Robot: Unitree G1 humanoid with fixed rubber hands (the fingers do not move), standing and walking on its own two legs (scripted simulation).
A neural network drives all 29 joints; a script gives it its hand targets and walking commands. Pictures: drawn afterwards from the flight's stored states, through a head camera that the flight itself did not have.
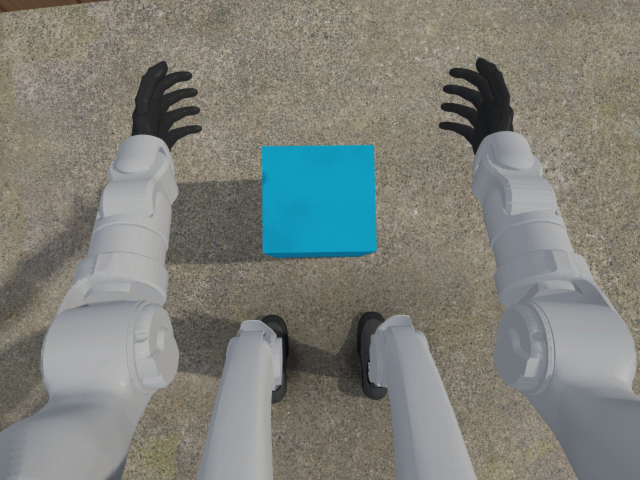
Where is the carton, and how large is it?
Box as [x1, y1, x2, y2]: [262, 145, 376, 257]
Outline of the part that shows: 373,145 262,146 263,252 275,257 360,256 375,251 376,241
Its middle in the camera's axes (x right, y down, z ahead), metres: +0.00 -0.08 +0.85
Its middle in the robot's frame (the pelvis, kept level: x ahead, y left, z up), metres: +0.47 +0.00 -0.50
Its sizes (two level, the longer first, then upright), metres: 0.210 0.200 0.250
